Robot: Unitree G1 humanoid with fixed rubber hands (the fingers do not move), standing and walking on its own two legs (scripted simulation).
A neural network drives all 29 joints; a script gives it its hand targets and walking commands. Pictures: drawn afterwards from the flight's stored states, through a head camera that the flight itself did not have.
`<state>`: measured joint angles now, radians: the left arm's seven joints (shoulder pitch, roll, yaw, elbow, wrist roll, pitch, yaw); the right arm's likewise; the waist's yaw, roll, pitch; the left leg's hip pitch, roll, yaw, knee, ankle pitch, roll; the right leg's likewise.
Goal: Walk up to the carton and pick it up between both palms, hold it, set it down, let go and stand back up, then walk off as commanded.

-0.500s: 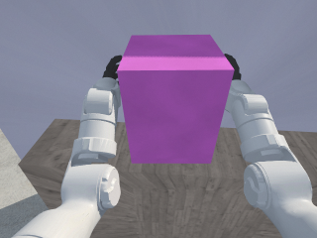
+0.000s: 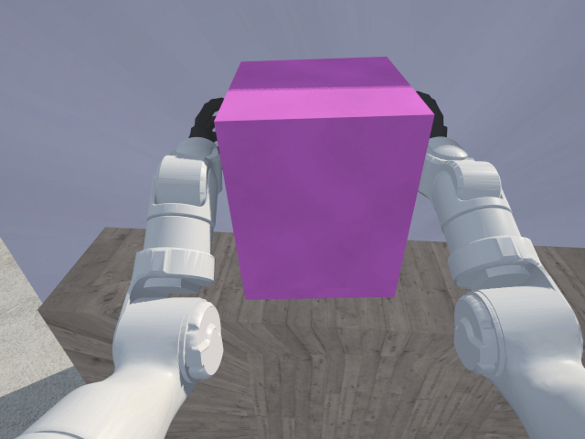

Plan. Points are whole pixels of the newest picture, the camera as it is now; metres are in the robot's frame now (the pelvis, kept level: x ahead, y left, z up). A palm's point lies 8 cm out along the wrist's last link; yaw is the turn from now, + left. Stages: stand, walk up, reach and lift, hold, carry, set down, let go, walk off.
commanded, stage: hold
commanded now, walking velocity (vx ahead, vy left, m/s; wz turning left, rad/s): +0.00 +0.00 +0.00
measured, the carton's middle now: (316, 177) +0.38 +0.01 +0.24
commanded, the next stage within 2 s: none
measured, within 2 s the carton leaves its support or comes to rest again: neither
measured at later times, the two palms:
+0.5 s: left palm (200, 146) +0.36 +0.15 +0.29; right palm (432, 141) +0.38 -0.14 +0.29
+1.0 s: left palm (200, 145) +0.36 +0.15 +0.29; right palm (432, 141) +0.38 -0.14 +0.29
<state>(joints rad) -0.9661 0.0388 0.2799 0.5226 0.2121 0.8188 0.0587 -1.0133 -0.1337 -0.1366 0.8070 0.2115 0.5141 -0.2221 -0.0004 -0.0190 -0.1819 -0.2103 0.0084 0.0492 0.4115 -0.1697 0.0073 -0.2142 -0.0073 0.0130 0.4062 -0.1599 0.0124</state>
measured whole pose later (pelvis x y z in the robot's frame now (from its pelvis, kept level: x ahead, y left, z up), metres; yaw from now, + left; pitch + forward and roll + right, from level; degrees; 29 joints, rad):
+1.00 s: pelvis +0.00 +0.00 +0.00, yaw +0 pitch -2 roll +0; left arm -0.98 0.04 0.30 0.50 0.21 0.86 0.06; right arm -1.04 -0.15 -0.11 0.81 0.23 0.58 -0.23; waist 0.00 -0.01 -0.20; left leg -0.21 0.01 0.05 0.41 -0.17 0.01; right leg -0.21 -0.01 0.01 0.41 -0.16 0.01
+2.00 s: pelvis +0.00 +0.00 +0.00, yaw +0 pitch -2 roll +0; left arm -0.98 0.04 0.30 0.50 0.21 0.86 0.06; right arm -1.05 -0.15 -0.10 0.81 0.23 0.59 -0.23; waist 0.00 -0.01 -0.21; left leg -0.21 0.01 0.04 0.41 -0.17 0.01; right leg -0.21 -0.01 0.01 0.41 -0.16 0.01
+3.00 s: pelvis +0.00 +0.00 +0.00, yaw +0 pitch -2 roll +0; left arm -0.99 0.04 0.31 0.50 0.21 0.86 0.06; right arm -1.06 -0.15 -0.10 0.81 0.23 0.60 -0.23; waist 0.00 -0.01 -0.20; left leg -0.21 0.01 0.04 0.41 -0.17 0.01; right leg -0.21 0.00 0.01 0.41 -0.16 0.01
